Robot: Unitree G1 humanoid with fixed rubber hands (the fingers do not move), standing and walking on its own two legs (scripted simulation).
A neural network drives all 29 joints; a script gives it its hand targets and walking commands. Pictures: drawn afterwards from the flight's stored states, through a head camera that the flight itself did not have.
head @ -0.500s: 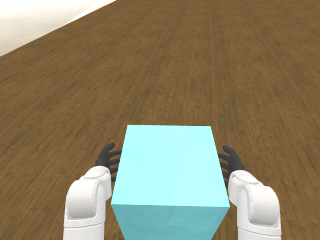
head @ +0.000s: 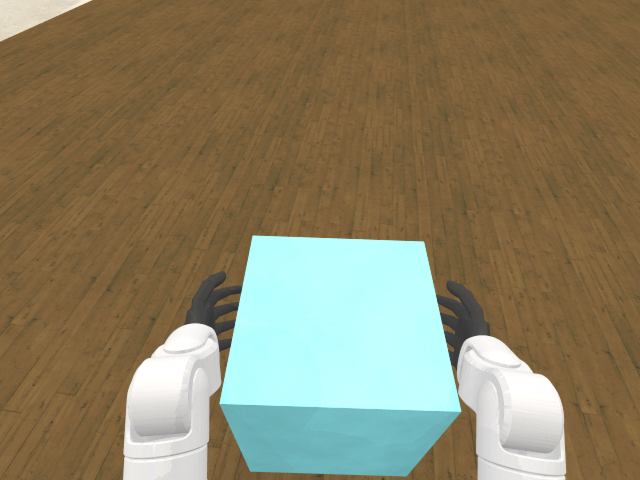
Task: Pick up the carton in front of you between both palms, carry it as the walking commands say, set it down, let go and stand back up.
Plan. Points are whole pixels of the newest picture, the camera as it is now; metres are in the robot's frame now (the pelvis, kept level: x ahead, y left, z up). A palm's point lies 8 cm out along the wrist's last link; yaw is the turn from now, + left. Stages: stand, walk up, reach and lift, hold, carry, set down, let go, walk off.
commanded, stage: carry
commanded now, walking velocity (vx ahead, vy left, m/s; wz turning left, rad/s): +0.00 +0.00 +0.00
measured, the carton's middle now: (333, 361) +0.28 +0.00 +0.01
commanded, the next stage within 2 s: hold in 1.42 s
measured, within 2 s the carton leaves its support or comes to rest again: neither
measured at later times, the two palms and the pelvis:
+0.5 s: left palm (225, 290) +0.34 +0.14 +0.08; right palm (457, 295) +0.35 -0.16 +0.08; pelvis +0.08 -0.02 -0.01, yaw +2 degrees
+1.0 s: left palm (223, 322) +0.31 +0.14 +0.04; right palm (452, 327) +0.32 -0.15 +0.04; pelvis +0.04 -0.02 -0.01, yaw +2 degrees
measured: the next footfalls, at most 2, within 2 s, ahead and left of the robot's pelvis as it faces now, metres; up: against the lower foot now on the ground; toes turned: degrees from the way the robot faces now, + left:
right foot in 0.02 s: +0.12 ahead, -0.12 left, +0.00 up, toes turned +13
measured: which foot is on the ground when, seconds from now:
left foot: down 0.00-1.00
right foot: up 0.00-0.00, down 0.02-1.00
